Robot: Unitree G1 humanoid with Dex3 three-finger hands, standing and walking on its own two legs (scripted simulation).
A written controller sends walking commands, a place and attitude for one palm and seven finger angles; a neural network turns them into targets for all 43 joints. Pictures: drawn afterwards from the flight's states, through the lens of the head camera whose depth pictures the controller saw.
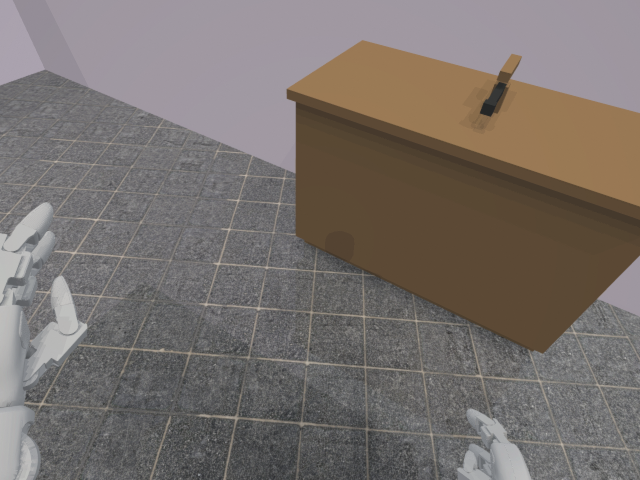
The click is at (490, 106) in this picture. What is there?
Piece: tap's lever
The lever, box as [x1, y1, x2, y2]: [480, 99, 496, 116]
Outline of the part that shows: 486,99 483,103 480,113 490,116 496,102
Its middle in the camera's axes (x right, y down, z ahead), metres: +0.41 -0.32 +0.96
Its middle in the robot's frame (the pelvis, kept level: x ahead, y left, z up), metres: +0.96 -0.35 +0.03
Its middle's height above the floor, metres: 0.80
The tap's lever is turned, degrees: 0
